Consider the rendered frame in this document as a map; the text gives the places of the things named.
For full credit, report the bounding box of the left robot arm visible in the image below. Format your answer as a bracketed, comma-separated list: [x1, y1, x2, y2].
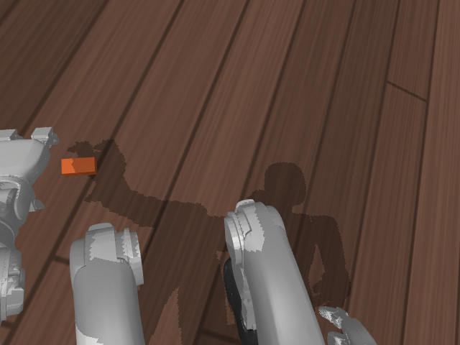
[0, 176, 33, 345]

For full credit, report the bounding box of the right robot hand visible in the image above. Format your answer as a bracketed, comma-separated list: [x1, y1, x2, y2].
[318, 306, 377, 345]

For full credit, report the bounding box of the right robot foot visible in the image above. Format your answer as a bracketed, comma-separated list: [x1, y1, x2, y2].
[223, 258, 259, 345]

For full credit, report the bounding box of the small box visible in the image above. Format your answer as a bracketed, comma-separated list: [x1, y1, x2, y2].
[61, 157, 97, 177]

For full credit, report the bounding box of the left robot hand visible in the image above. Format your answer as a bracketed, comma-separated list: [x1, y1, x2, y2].
[0, 127, 60, 212]

